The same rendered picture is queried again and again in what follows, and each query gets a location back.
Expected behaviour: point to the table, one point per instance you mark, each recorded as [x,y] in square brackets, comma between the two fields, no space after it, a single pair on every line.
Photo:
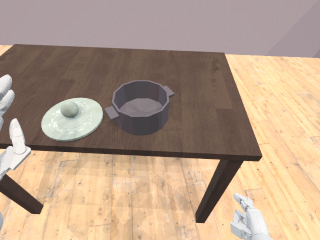
[206,116]

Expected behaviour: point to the robot right hand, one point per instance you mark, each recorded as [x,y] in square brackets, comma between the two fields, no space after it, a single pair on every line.
[252,223]

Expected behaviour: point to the pot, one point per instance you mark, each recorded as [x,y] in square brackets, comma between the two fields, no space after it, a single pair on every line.
[140,107]

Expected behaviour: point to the knob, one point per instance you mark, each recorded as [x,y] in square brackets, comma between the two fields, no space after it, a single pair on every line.
[69,109]

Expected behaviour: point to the lid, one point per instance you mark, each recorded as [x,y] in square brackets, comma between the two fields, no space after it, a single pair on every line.
[60,128]

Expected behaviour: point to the robot left hand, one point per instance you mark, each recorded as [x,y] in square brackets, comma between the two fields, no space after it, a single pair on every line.
[11,157]

